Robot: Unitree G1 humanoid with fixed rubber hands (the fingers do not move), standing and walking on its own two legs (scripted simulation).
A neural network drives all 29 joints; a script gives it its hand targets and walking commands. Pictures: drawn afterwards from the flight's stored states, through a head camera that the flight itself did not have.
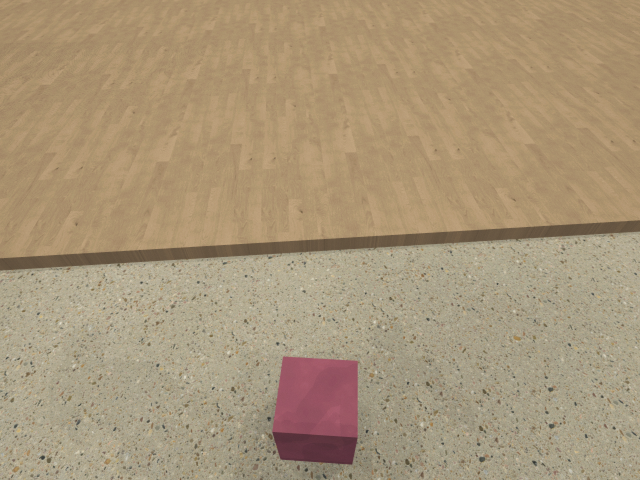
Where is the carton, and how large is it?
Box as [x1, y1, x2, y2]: [272, 357, 357, 464]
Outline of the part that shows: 283,357 272,430 280,458 351,464 357,438 357,361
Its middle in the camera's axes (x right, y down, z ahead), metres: -0.01 +0.48 +1.10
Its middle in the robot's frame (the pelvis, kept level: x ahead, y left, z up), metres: +0.46 +0.02 -0.66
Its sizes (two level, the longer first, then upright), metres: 0.210 0.200 0.250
